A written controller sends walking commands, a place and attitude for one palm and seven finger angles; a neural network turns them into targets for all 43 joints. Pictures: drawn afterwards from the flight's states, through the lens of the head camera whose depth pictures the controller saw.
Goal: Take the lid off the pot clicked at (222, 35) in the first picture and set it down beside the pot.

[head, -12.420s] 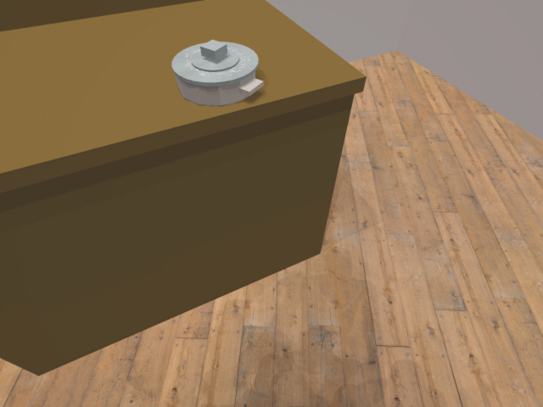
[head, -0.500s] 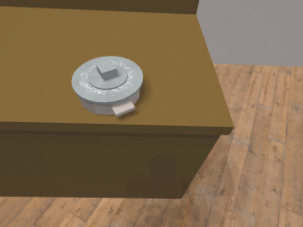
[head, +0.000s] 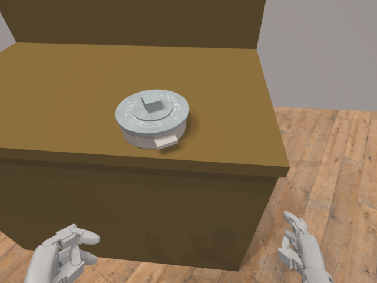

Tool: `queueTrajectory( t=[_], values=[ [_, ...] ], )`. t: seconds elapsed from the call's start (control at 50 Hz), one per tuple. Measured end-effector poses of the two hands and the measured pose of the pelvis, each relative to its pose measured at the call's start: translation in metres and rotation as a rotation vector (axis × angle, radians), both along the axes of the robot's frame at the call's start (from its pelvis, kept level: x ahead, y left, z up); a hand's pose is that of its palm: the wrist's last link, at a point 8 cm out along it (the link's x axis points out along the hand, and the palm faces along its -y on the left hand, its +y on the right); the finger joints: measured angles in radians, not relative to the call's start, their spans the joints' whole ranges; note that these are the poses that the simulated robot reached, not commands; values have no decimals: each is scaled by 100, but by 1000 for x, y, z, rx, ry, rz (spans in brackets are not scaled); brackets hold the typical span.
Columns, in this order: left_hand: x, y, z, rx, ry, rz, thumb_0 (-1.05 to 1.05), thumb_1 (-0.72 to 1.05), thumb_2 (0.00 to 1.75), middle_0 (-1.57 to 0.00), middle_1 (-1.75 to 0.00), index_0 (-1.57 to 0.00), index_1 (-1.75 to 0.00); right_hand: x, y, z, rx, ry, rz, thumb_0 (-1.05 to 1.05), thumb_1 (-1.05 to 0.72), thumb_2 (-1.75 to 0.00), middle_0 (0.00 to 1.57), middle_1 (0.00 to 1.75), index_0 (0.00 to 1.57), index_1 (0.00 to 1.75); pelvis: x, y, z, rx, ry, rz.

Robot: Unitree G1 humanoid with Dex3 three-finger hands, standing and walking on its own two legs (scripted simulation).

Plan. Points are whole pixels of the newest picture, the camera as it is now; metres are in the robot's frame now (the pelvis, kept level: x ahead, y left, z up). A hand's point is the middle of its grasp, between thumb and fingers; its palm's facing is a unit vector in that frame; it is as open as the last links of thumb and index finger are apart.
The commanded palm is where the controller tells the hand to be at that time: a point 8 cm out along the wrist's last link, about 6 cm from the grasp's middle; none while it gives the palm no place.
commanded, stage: lift the closed hand beside the body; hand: left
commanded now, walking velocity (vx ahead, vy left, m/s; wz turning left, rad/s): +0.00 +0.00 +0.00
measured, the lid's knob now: (151, 101) +0.48 +0.16 +0.15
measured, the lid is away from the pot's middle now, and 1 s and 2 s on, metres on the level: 0.00 0.00 0.00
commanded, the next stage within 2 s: raise the hand higher, near the body in 0.14 s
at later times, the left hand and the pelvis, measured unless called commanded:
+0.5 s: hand (57, 225) +0.16 +0.23 +0.14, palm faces +0.30 -0.83 -0.47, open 3.1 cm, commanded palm +0.10 +0.27 +0.17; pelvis +0.00 +0.00 +0.00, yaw -2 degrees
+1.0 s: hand (42, 188) +0.18 +0.24 +0.21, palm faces +0.39 -0.83 -0.40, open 3.1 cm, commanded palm +0.12 +0.28 +0.23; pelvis +0.00 +0.01 +0.00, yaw -2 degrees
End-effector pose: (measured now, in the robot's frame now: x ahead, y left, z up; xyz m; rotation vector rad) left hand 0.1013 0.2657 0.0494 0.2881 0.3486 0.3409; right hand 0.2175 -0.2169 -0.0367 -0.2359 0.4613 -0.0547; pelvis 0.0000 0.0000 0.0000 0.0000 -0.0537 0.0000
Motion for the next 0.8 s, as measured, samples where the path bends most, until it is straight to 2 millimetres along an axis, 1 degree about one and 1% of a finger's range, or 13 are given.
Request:
queueTrajectory(
  t=[0.1, 0.18, 0.3, 0.38, 0.46, 0.58, 0.7, 0.8],
  values=[
    [-1, 2, 28, 50, -96, -10, 1, 90, 90, -109, -127, -109, -127, -11, 3, -9, 1, 39, 8, 1, -91, -90, 20, 30, 20, 30, -1, -2, 0, -2, -18, 1],
    [3, 3, 52, 108, -167, -39, 1, 89, 90, -120, -138, -120, -138, -25, 7, -21, 25, 81, -5, 1, -91, -90, 20, 30, 20, 30, -1, -2, 0, -1, -28, -5],
    [11, 6, 88, 209, -259, -84, 1, 89, 90, -127, -146, -127, -146, -41, 11, -35, 57, 130, -32, 1, -91, -90, 21, 30, 20, 30, 1, 0, 1, -1, -33, -18],
    [16, 7, 98, 238, -286, -99, 1, 89, 90, -129, -148, -129, -148, -45, 10, -39, 62, 147, -49, 2, -91, -90, 21, 30, 20, 30, 2, 2, 1, -1, -32, -26],
    [18, 8, 108, 259, -315, -113, 1, 89, 90, -130, -149, -130, -149, -42, 6, -37, 50, 138, -59, 2, -91, -90, 21, 30, 20, 30, 4, 4, 1, -1, -30, -31],
    [22, 8, 121, 270, -385, -126, 1, 89, 90, -131, -150, -130, -150, -31, 4, -28, 26, 99, -55, 2, -91, -90, 21, 30, 20, 30, 4, 7, 1, -3, -34, -31],
    [27, 9, 136, 281, -467, -133, 1, 89, 90, -131, -150, -130, -150, -20, 9, -18, 19, 62, -29, 1, -91, -90, 20, 30, 20, 30, 4, 9, 1, -3, -36, -32],
    [31, 10, 148, 294, -533, -139, 1, 89, 90, -131, -150, -131, -150, -16, 18, -16, 23, 54, -3, 1, -91, -90, 20, 30, 20, 30, 3, 11, 1, -5, -41, -31]
  ],
)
